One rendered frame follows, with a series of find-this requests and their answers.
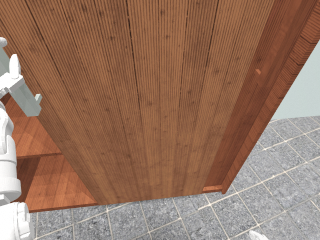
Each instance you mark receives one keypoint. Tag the wardrobe door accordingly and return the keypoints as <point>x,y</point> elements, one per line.
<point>136,94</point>
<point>252,97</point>

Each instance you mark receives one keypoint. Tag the robot right hand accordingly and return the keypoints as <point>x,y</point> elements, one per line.
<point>256,236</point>

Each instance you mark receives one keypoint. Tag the robot left hand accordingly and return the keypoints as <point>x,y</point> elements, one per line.
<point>9,82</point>

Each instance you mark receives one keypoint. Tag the robot left upper arm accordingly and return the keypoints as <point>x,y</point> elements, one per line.
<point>16,222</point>

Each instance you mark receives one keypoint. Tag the left robot forearm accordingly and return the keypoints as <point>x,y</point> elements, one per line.
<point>10,186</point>

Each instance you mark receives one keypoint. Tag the handle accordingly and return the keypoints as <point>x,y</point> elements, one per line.
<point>291,24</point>
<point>23,96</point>

